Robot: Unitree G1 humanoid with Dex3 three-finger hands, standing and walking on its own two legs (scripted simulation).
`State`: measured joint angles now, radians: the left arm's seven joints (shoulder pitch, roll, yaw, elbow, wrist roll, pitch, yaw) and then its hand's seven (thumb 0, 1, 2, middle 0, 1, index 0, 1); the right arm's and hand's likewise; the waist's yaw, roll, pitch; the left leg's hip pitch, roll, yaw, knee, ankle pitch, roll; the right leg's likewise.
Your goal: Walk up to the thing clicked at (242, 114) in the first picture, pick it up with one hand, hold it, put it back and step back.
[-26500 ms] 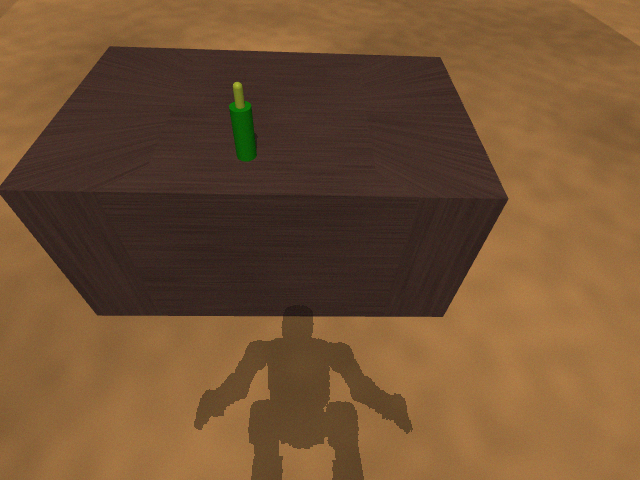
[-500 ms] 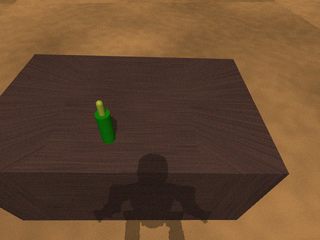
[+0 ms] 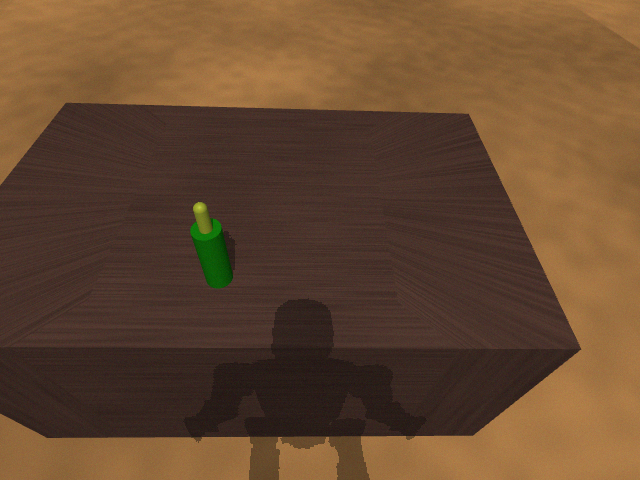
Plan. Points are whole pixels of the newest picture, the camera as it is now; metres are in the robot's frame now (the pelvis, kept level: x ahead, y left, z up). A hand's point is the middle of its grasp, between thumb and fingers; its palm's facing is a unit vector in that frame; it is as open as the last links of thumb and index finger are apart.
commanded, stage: stand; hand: left
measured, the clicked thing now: (210, 244) +0.51 +0.21 -0.08
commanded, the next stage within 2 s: step back in 1.54 s
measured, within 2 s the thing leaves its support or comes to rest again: neither
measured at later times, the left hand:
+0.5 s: hand out of the picture +0.07 +0.25 -0.16, palm faces -0.03 -0.94 -0.34, open 7.4 cm
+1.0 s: hand out of the picture +0.08 +0.25 -0.16, palm faces -0.02 -0.94 -0.33, open 7.4 cm
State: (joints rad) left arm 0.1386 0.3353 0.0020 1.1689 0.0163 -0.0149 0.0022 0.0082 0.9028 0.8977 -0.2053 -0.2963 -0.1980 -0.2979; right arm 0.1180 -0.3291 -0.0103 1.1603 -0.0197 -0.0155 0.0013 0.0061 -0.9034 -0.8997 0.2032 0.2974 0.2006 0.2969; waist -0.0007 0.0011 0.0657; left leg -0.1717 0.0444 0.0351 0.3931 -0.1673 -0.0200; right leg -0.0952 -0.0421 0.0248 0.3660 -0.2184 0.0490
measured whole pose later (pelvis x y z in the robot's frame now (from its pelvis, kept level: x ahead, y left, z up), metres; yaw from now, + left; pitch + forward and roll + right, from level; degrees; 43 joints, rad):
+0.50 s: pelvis +0.01 +0.00 +0.00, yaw +0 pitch -3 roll +0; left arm 0.12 0.34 0.01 1.16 0.02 -0.01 0.00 0.01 0.90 0.90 -0.21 -0.30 -0.20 -0.30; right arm 0.10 -0.34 -0.01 1.16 -0.02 -0.01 0.00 0.01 -0.90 -0.90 0.20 0.30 0.20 0.30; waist -0.01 0.00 0.06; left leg -0.15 0.04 0.04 0.36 -0.17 -0.02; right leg -0.08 -0.05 0.03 0.34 -0.22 0.05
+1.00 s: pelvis +0.01 +0.00 +0.00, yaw +0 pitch -3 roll +0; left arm 0.12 0.34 0.01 1.14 0.01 -0.01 0.00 0.01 0.90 0.90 -0.21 -0.30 -0.20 -0.30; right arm 0.10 -0.34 -0.01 1.15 -0.02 -0.01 0.00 0.01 -0.90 -0.90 0.20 0.30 0.20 0.30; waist -0.01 0.00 0.05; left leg -0.15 0.04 0.03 0.36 -0.16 -0.02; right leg -0.07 -0.04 0.02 0.32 -0.21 0.05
